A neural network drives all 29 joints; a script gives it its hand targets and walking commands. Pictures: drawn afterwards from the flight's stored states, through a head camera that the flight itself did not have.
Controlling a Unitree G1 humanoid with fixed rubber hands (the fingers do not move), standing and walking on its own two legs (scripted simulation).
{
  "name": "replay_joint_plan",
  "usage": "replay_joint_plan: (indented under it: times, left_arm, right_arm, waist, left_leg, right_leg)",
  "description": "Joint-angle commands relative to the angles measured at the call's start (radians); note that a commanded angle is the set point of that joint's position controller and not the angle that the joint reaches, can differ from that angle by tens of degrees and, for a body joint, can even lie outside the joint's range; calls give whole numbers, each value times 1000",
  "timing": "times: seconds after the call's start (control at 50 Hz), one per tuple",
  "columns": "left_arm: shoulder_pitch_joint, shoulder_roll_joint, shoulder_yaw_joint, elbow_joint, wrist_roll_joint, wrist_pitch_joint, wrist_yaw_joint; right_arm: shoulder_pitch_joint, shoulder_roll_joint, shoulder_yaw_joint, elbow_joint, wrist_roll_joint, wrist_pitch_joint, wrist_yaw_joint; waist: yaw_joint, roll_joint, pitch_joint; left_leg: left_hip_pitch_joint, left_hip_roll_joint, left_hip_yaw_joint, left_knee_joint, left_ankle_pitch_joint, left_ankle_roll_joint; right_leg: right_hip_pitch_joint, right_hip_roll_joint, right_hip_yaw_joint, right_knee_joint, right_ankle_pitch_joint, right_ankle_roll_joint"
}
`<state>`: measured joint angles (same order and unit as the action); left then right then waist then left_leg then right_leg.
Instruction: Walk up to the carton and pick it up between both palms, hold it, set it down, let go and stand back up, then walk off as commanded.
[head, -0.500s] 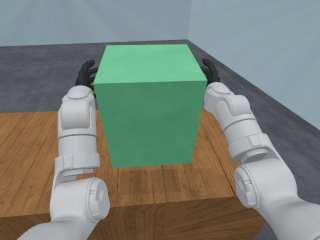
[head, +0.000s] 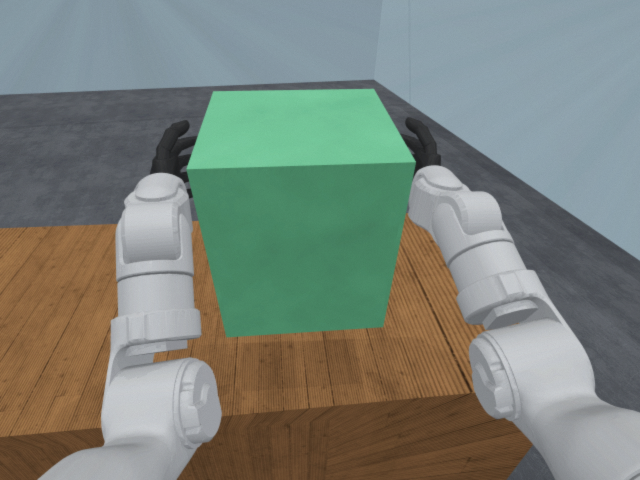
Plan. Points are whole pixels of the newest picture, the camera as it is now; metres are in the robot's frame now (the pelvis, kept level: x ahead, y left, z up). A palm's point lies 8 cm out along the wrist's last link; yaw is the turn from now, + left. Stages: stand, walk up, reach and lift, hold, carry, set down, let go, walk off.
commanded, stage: hold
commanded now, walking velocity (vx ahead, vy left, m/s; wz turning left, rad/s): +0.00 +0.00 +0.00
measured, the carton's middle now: (300, 212) +0.39 +0.01 +0.20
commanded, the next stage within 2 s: none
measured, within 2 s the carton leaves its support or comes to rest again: neither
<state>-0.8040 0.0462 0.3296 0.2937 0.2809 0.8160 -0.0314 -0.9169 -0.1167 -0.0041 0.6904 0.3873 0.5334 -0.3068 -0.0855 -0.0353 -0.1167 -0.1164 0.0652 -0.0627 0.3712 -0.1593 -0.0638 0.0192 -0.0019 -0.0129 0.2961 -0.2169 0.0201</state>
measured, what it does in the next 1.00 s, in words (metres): stands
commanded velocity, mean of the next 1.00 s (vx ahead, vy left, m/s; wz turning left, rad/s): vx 0.00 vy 0.00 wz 0.00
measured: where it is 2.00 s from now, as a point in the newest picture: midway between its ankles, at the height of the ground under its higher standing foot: outside the picture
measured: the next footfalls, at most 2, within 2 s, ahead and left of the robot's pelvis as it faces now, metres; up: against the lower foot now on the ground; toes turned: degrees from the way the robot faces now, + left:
none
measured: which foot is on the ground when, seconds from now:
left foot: down 0.00-1.00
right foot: down 0.00-1.00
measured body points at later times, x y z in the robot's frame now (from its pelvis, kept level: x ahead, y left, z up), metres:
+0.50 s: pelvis +0.00 +0.00 +0.00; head -0.09 +0.03 +0.44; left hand +0.38 +0.16 +0.26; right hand +0.38 -0.14 +0.26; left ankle +0.04 +0.16 -0.75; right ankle -0.03 -0.13 -0.75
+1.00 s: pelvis +0.00 +0.00 +0.00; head -0.09 +0.03 +0.44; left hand +0.38 +0.16 +0.26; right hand +0.38 -0.14 +0.26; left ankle +0.04 +0.16 -0.75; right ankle -0.03 -0.13 -0.75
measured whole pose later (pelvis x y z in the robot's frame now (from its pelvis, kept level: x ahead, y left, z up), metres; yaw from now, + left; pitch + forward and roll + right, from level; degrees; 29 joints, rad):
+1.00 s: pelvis +0.00 +0.00 +0.00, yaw +0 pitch -5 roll -1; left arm -0.82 0.05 0.33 0.33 0.27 0.81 -0.02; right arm -0.93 -0.13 0.00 0.72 0.39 0.53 -0.30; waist -0.08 -0.03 -0.13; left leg -0.13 0.06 -0.07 0.37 -0.16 -0.06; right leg 0.01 0.00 0.00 0.29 -0.21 0.02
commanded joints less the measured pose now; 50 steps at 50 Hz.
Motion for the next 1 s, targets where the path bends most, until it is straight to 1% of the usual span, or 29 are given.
replay_joint_plan:
  times: [0.0,0.02,0.04,0.08,0.14,0.18,0.2,0.22,0.24,0.32,0.34,0.36,0.4,0.48,0.5,0.54,0.58,0.64,0.66,0.68,0.74,0.78,0.8,0.84,0.86,0.9,0.92,0.96,0.98]
  left_arm:
    - [-736,-638,-430,-97,-184,-66,-109]
    - [-732,-634,-425,-81,-180,-65,-110]
    - [-732,-635,-417,-81,-174,-66,-109]
    - [-741,-629,-414,-74,-175,-67,-111]
    - [-726,-641,-406,-54,-172,-64,-112]
    - [-741,-642,-410,-66,-173,-66,-110]
    - [-732,-643,-418,-75,-179,-67,-110]
    - [-736,-639,-416,-77,-182,-69,-107]
    - [-737,-635,-418,-77,-184,-68,-107]
    - [-728,-638,-413,-61,-175,-66,-110]
    - [-727,-637,-412,-65,-176,-66,-111]
    - [-722,-638,-408,-74,-174,-66,-110]
    - [-731,-640,-418,-89,-179,-70,-106]
    - [-733,-637,-418,-74,-179,-67,-106]
    - [-734,-643,-421,-80,-179,-68,-105]
    - [-745,-647,-431,-94,-187,-72,-101]
    - [-738,-640,-414,-59,-176,-65,-103]
    - [-748,-642,-415,-65,-183,-72,-101]
    - [-753,-646,-419,-71,-188,-74,-98]
    - [-754,-640,-409,-53,-180,-72,-97]
    - [-754,-644,-414,-55,-183,-74,-100]
    - [-759,-644,-408,-45,-178,-75,-98]
    - [-747,-655,-412,-44,-182,-75,-96]
    - [-752,-643,-410,-41,-187,-78,-97]
    - [-741,-648,-409,-37,-182,-75,-97]
    - [-736,-642,-402,-26,-181,-73,-99]
    - [-743,-642,-409,-59,-186,-77,-100]
    - [-739,-642,-407,-63,-181,-73,-97]
    - [-737,-641,-411,-65,-184,-74,-98]
  right_arm:
    - [-861,631,284,-317,126,-23,126]
    - [-862,626,283,-313,124,-23,125]
    - [-871,633,292,-326,128,-25,125]
    - [-866,633,283,-299,119,-21,126]
    - [-875,631,286,-302,126,-23,124]
    - [-868,629,276,-286,124,-23,127]
    - [-863,630,282,-301,128,-24,126]
    - [-878,637,290,-322,132,-27,126]
    - [-871,632,288,-312,132,-24,124]
    - [-859,620,278,-295,125,-21,122]
    - [-860,628,281,-298,126,-21,122]
    - [-862,635,291,-310,133,-21,123]
    - [-868,637,298,-325,139,-24,122]
    - [-870,631,283,-315,128,-22,124]
    - [-862,635,287,-301,131,-21,125]
    - [-869,638,288,-316,136,-24,125]
    - [-860,623,272,-278,125,-17,127]
    - [-881,639,282,-310,131,-22,129]
    - [-889,642,286,-315,134,-25,128]
    - [-876,634,278,-279,128,-20,127]
    - [-880,636,279,-288,127,-24,129]
    - [-882,632,273,-275,124,-22,130]
    - [-895,629,275,-297,127,-28,132]
    - [-883,634,279,-286,128,-24,130]
    - [-880,633,273,-284,130,-23,129]
    - [-887,631,280,-291,129,-23,127]
    - [-883,639,280,-303,135,-25,125]
    - [-869,636,290,-292,142,-20,123]
    - [-873,636,288,-310,141,-23,123]
  waist:
    - [-9,94,-281]
    - [-13,86,-279]
    - [-1,82,-283]
    - [-4,78,-270]
    - [0,78,-273]
    - [-4,89,-272]
    - [-7,88,-292]
    - [1,81,-293]
    - [-6,74,-291]
    - [-12,86,-267]
    - [-11,78,-278]
    - [-2,81,-294]
    - [-1,87,-301]
    - [-6,83,-281]
    - [-6,93,-286]
    - [-4,94,-298]
    - [-10,91,-257]
    - [2,79,-296]
    - [-2,85,-301]
    - [-2,87,-276]
    - [-4,85,-288]
    - [2,86,-278]
    - [2,86,-289]
    - [-2,75,-298]
    - [-1,80,-287]
    - [0,64,-279]
    - [-3,76,-305]
    - [-1,86,-292]
    - [-2,79,-296]
  left_leg:
    - [218,-125,69,-11,259,0]
    - [214,-126,70,-14,245,1]
    - [216,-125,72,-13,245,4]
    - [202,-125,73,-22,220,8]
    - [207,-123,74,-19,236,6]
    - [214,-122,73,-18,242,1]
    - [217,-123,71,-14,256,1]
    - [222,-124,73,-10,269,3]
    - [221,-125,72,-10,272,2]
    - [218,-124,72,-14,254,1]
    - [218,-124,72,-14,255,5]
    - [223,-124,69,-11,263,3]
    - [227,-125,71,-4,281,2]
    - [218,-125,70,-13,242,4]
    - [215,-124,71,-14,246,2]
    - [218,-126,70,-9,255,1]
    - [209,-124,71,-18,229,1]
    - [213,-125,71,-16,231,7]
    - [216,-125,68,-12,237,6]
    - [212,-125,71,-15,236,5]
    - [215,-123,69,-16,231,5]
    - [204,-123,71,-18,224,4]
    - [205,-120,66,-16,227,5]
    - [210,-122,67,-15,232,8]
    - [213,-121,68,-13,240,5]
    - [212,-124,70,-14,248,5]
    - [222,-124,68,-8,268,5]
    - [226,-123,69,-4,282,0]
    - [225,-124,69,-3,278,3]
  right_leg:
    - [-88,100,-23,-59,216,56]
    - [-88,100,-23,-62,207,57]
    - [-89,100,-22,-62,212,58]
    - [-92,98,-22,-64,186,59]
    - [-88,100,-24,-66,199,55]
    - [-94,102,-23,-65,195,52]
    - [-80,103,-22,-63,210,53]
    - [-86,103,-22,-60,225,56]
    - [-88,103,-22,-58,238,59]
    - [-96,101,-23,-65,221,56]
    - [-89,100,-21,-64,223,57]
    - [-79,102,-21,-62,229,56]
    - [-81,103,-23,-56,250,58]
    - [-95,99,-21,-64,209,57]
    - [-90,98,-20,-63,210,54]
    - [-93,102,-20,-60,216,56]
    - [-105,99,-20,-67,187,54]
    - [-99,100,-19,-66,198,57]
    - [-95,100,-20,-63,203,56]
    - [-106,98,-18,-67,194,55]
    - [-102,99,-19,-66,191,55]
    - [-106,101,-19,-66,176,54]
    - [-105,103,-20,-67,171,51]
    - [-101,102,-18,-67,189,55]
    - [-103,103,-18,-66,198,53]
    - [-99,103,-18,-66,216,58]
    - [-88,102,-17,-63,236,57]
    - [-90,102,-19,-62,244,56]
    - [-87,103,-18,-62,248,59]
